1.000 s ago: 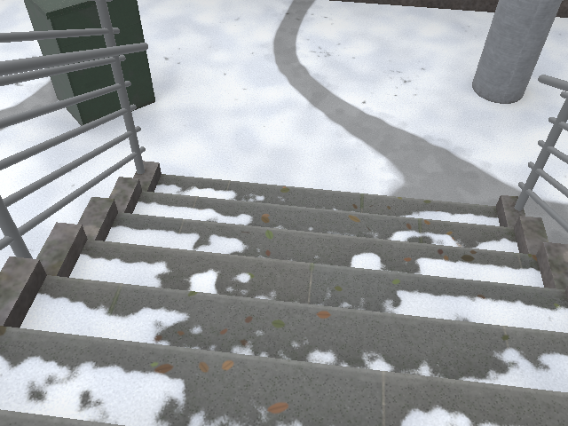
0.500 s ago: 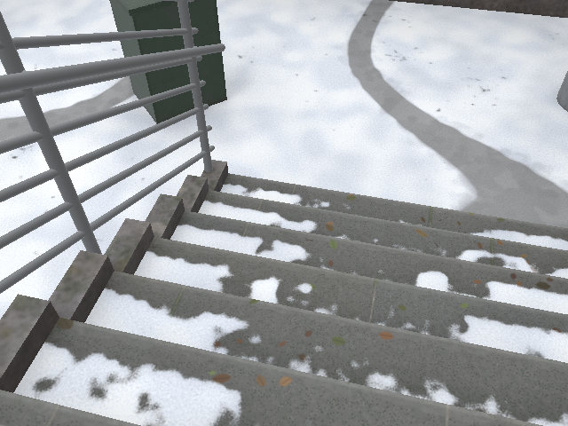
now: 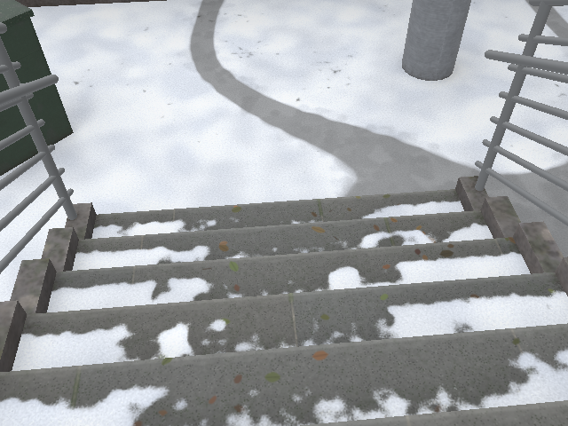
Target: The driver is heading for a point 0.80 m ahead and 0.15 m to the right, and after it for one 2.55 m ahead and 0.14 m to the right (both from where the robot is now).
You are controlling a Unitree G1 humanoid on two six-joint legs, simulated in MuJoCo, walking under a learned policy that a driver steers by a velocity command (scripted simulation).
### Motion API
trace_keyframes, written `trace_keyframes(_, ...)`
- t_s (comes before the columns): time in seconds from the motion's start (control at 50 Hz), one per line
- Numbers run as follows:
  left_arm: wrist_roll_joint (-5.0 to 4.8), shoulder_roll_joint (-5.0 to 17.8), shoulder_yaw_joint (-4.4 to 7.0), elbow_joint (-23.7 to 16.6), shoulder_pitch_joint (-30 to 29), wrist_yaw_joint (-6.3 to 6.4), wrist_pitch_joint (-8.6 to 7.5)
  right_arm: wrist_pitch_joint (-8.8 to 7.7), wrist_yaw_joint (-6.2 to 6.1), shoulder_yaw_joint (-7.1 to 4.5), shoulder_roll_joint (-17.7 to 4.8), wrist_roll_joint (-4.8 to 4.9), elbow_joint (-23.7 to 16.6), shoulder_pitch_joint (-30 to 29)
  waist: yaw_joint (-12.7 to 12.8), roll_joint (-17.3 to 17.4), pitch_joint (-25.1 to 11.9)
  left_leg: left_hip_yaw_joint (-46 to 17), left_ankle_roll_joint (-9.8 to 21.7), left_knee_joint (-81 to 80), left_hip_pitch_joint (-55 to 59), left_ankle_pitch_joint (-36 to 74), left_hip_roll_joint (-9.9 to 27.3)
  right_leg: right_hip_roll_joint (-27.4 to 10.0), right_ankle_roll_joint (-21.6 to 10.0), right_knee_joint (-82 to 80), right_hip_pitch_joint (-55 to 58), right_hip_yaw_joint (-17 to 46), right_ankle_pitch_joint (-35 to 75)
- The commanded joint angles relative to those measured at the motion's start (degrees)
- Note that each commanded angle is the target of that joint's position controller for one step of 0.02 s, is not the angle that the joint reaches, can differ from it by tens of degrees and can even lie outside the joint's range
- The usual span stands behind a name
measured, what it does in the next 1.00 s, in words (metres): goes down, turning right: right foot 0.16 m lower, then left foot 0.16 m lower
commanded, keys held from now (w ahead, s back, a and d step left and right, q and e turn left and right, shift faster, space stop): w+e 0.58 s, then w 0.42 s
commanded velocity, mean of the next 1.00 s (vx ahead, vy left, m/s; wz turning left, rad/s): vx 0.50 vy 0.00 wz -0.44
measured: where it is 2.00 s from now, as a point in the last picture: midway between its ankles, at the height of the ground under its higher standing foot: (333, 351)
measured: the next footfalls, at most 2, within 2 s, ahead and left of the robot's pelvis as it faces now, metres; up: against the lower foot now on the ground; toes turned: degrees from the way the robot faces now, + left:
right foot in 0.10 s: +0.15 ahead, -0.08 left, -0.16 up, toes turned -9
left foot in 0.46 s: +0.45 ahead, +0.12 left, -0.33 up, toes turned -17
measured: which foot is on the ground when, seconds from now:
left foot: down 0.00-0.12, up 0.14-0.44, down 0.46-1.00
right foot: up 0.00-0.08, down 0.10-0.48, up 0.50-1.00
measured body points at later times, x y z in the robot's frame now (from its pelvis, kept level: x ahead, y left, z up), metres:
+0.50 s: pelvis +0.32 +0.04 -0.23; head +0.32 +0.05 +0.22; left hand +0.31 +0.26 -0.38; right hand +0.39 -0.22 -0.35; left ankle +0.41 +0.12 -0.98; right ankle +0.13 -0.08 -0.79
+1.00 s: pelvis +0.53 -0.02 -0.28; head +0.54 -0.02 +0.17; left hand +0.79 +0.07 -0.39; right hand +0.29 -0.10 -0.41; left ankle +0.41 +0.13 -0.98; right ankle +0.54 -0.17 -0.95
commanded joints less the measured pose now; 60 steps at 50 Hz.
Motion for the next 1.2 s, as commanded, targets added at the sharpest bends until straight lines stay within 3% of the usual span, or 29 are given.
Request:
trace_keyframes(0.02, 0.12, 4.07, -0.10, -2.81, -6.13, 0.25, -0.16, 0.60, -0.57, -1.23, -9.04, 1.29, -0.28, 2.42, 0.84, 4.52, 11.39, -14.29, 3.75, -8.87, -10.36, 46.49, 16.01, 0.05, 1.16, -3.61, 4.17, -2.67, -10.79)
trace_keyframes(0.1, -1.60, 10.19, 3.06, 9.01, 22.77, 1.48, -1.21, 2.90, 2.54, -3.15, -15.03, -1.62, -0.48, -2.55, 11.84, -0.17, 5.29, -9.39, -0.51, 21.09, -17.26, 67.82, 12.37, 4.91, -0.93, -16.91, 38.79, -10.39, -6.88)
trace_keyframes(0.12, -0.20, 14.83, 4.88, 13.81, 37.43, 1.56, -0.95, 2.37, 4.86, -1.65, -9.36, -3.15, 0.08, 0.54, 15.51, -8.18, -9.19, -8.92, -6.55, 50.76, -39.30, 36.43, 7.93, -4.58, -15.52, 4.38, 71.44, 2.75, 26.64)
trace_keyframes(0.14, 0.26, 14.98, 4.86, 15.77, 46.52, 1.96, -0.35, 0.95, 6.43, 0.57, -3.79, -1.41, -3.57, -1.57, 19.02, -5.32, -22.32, -15.15, -9.46, 66.93, -54.02, -2.93, 3.79, -15.73, -24.45, 7.80, 88.33, 18.79, 33.05)
trace_keyframes(0.16, -0.10, 12.64, 4.92, 15.00, 45.77, 2.52, -0.71, -1.42, 6.03, -0.68, -7.70, 1.72, -12.06, -19.64, 23.58, 2.77, -8.51, -18.20, -10.32, 57.88, -70.46, -1.83, 3.62, -16.66, -21.28, 0.52, 82.14, 25.26, 8.80)
trace_keyframes(0.18, -1.10, 10.14, 3.84, 12.83, 34.64, 2.06, -0.77, -1.99, 4.89, -2.53, -12.09, 2.57, -15.81, -27.41, 18.56, 5.87, 1.35, -18.79, -7.57, 46.87, -69.61, 2.05, 5.63, -15.53, -18.61, -6.14, 63.61, 26.07, -14.00)
trace_keyframes(0.2, -1.68, 1.71, 0.42, 7.50, 19.09, 1.89, -0.62, -1.64, 2.72, -3.05, -13.22, 0.40, -15.11, -25.23, 9.62, 12.07, 4.77, -23.05, -3.35, 22.90, -56.78, 20.78, 10.00, -11.44, -14.04, -9.19, 42.49, 19.73, -24.35)
trace_keyframes(0.24, -1.99, 0.51, -1.76, 1.55, 8.28, 1.09, -0.35, 0.49, 0.40, -2.37, -9.86, -1.41, -10.44, -16.56, 3.03, 4.80, 11.18, -19.76, -0.03, 7.59, -28.95, 28.09, 11.73, -9.90, -16.93, -14.29, -0.48, 14.50, -28.13)
trace_keyframes(0.32, 0.59, 4.37, -1.97, -0.57, 12.95, 1.34, -3.56, 1.43, 1.37, 0.18, -5.07, -0.67, -13.93, -13.16, 1.43, 4.38, 5.60, -19.49, -3.63, 4.25, -9.63, 66.06, 8.84, 0.16, -10.97, 3.83, -19.80, 11.99, -30.98)
trace_keyframes(0.34, -1.43, 4.27, -1.67, -0.14, 17.07, 2.50, -3.94, 1.67, 1.19, -0.13, -8.47, 0.15, -14.72, -15.69, 4.89, 6.59, 5.69, -17.39, -4.61, -10.51, -10.49, 69.15, 7.65, 2.76, -8.37, 7.57, -15.01, 8.98, -41.67)
trace_keyframes(0.44, -1.64, 7.53, -2.29, 0.54, 26.88, 1.72, -0.19, 2.89, 2.14, -1.98, -15.36, 0.48, -16.75, -21.40, 4.20, 2.75, 8.07, -13.93, -2.58, -37.70, 0.40, 64.66, 6.14, 1.84, -6.47, 22.98, -1.35, 24.92, -50.02)
trace_keyframes(0.48, -0.24, 3.99, -3.69, -0.36, 26.93, -1.53, 0.42, 0.77, 2.25, -6.20, -25.02, 1.23, -10.82, -1.17, -3.67, 8.51, -7.55, -20.09, 11.92, -20.96, 27.37, 80.88, 15.96, 6.34, 1.36, 54.00, -8.99, 19.99, -36.42)
trace_keyframes(0.5, -2.79, -4.30, -3.83, 2.56, 43.29, -2.24, 0.48, 0.82, 3.41, -6.99, -28.96, 0.18, -10.99, 1.30, 2.99, 22.23, -22.21, -29.02, 22.00, -8.76, 45.49, 111.05, 27.86, 12.13, 4.33, 84.92, -25.56, 7.36, -67.86)
trace_keyframes(0.54, -4.15, 4.99, -2.45, -6.35, 23.09, -0.66, 0.78, 2.52, 4.58, -6.55, -26.40, -0.99, -11.76, -2.92, -2.72, 11.81, -3.48, -44.91, 21.42, -22.47, 29.65, 61.46, 32.87, 7.46, 5.10, 97.87, -54.99, 5.65, -57.76)
trace_keyframes(0.58, -3.36, 2.79, -3.69, -5.60, 21.43, 1.11, 1.50, 1.67, 4.52, -1.82, -11.52, -2.07, -13.09, -11.41, 5.01, 0.77, 3.31, -31.03, 11.80, -29.51, 1.41, 37.61, 25.39, -1.77, 1.31, 81.73, -41.12, 9.24, -34.36)
trace_keyframes(0.62, -2.02, -2.58, -4.72, -5.71, 22.58, -0.06, 2.60, -0.16, 2.93, -1.35, -9.24, -0.78, -10.68, -12.18, 9.10, 5.92, 10.50, -25.12, 10.28, -35.92, -18.21, 38.54, 21.24, -4.45, -0.09, 73.98, -29.17, 6.33, -32.25)
trace_keyframes(0.66, -1.16, 0.45, -4.31, -7.11, 17.76, -1.06, 1.68, -3.14, -0.07, -0.10, -5.93, -1.11, -9.66, -13.56, 5.75, 1.77, 9.65, -18.37, 8.82, -35.46, -19.17, 39.94, 14.91, -5.27, -0.26, 40.47, -26.92, 6.90, -10.13)
trace_keyframes(0.7, -2.66, 3.63, -2.58, -8.16, 8.25, -1.16, 1.01, -4.51, -0.38, -0.30, -11.34, -1.01, -6.39, -7.16, 2.84, 8.73, 4.55, -15.43, 9.15, -37.15, -19.66, 49.11, 14.16, -2.41, 1.69, 29.27, -15.51, 1.55, -3.06)
trace_keyframes(0.76, -2.01, 4.22, -1.87, -7.96, 7.18, -0.94, 1.70, -3.04, 2.15, -1.87, -17.80, -1.26, -3.80, -3.87, 4.50, 4.72, 4.95, -19.34, 10.07, -32.72, -4.27, 69.50, 19.16, -0.41, 2.56, 23.84, -23.01, 5.60, -8.21)
trace_keyframes(0.94, -0.82, 2.51, -2.55, -12.07, -2.67, -1.30, 2.07, -1.27, 0.09, -0.62, -11.69, -1.36, 0.28, 6.03, 1.19, 8.31, 3.89, -17.78, 10.76, -24.14, 11.10, 68.11, 17.46, -0.65, 1.95, 26.40, -24.33, -0.90, -26.07)
trace_keyframes(1.02, -1.16, 7.63, 0.93, -8.36, 13.45, -1.02, 0.95, -1.33, 2.53, -3.59, -21.81, -1.06, -5.08, -8.76, 12.10, 8.61, 1.05, -8.77, 8.98, -9.96, -18.27, 86.06, 13.02, 7.59, 0.95, 21.82, 23.93, -9.90, -30.49)
trace_keyframes(1.04, -0.94, 11.69, 3.36, -3.12, 27.68, 0.52, 0.23, -1.21, 4.17, -5.38, -25.30, -0.11, -8.10, -16.30, 18.72, 3.35, -2.52, -7.34, 7.42, 7.70, -30.00, 76.71, 8.93, 9.60, -1.03, 13.45, 42.03, -10.59, -25.20)
trace_keyframes(1.06, -1.01, 14.47, 3.54, -0.55, 35.07, 2.20, -0.33, -1.11, 5.83, -4.37, -17.38, -0.40, -9.60, -14.04, 18.75, -9.28, -13.23, -8.53, 2.96, 34.65, -39.05, 26.61, 2.12, -6.68, -14.54, 3.59, 56.44, 11.15, -8.90)
trace_keyframes(1.08, 0.14, 11.94, 2.11, 1.46, 39.88, 2.07, -1.42, -1.35, 6.79, -3.07, -11.95, 1.96, -12.17, -14.63, 17.45, -3.77, -14.32, -19.61, 2.54, 39.78, -45.58, 7.38, -2.59, -14.25, -21.42, -1.09, 56.08, 27.56, 7.06)
trace_keyframes(1.1, -0.38, 10.65, 2.11, 2.19, 33.98, 1.93, -2.82, -1.46, 5.92, -2.53, -8.71, 3.11, -18.31, -22.92, 15.34, -2.35, -1.81, -24.09, 2.50, 34.04, -54.29, 11.95, -0.69, -18.44, -20.93, -4.55, 43.36, 33.82, -11.19)
trace_keyframes(1.12, -7.71, 12.19, 3.17, 2.94, 24.72, 4.54, 0.87, 1.04, 1.48, -5.67, -14.89, 5.66, -13.40, -15.69, 7.67, 0.06, 4.34, -22.51, 0.56, 28.60, -52.39, 16.50, 3.89, -18.78, -14.12, -2.01, 36.33, 29.79, -6.94)
trace_keyframes(1.14, -7.12, 8.76, 1.85, 0.78, 20.13, 5.06, 2.54, 3.12, -0.25, -5.71, -14.37, 5.02, -12.54, -13.80, 6.13, 1.99, 7.21, -22.92, -0.53, 23.27, -45.51, 16.49, 4.71, -19.37, -11.76, -2.70, 22.70, 26.99, -10.44)
trace_keyframes(1.16, -1.95, -4.86, -3.02, 0.31, 17.01, 3.16, 1.05, 2.53, 1.57, -3.33, -9.69, -2.32, -15.09, -19.41, 5.63, 7.13, 5.49, -22.22, 0.34, 19.55, -41.12, 22.96, 8.18, -16.23, -13.26, -1.98, 9.86, 20.35, -30.39)
trace_keyframes(1.2, 0.27, -5.83, -4.33, -4.77, 7.93, 4.09, -0.96, 2.62, 2.89, -1.86, -4.96, -5.39, -10.35, -9.18, 0.43, 0.11, 5.67, -19.62, 2.85, 3.21, -20.16, 57.32, 8.12, -5.07, -6.35, 0.96, -12.45, 3.48, -40.84)
Keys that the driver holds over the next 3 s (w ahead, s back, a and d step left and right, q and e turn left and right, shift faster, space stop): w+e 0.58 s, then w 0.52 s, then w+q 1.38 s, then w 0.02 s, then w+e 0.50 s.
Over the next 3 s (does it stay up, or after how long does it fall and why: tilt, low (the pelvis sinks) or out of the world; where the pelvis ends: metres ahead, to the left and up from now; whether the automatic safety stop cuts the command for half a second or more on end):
stays up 1.55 -0.13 -0.78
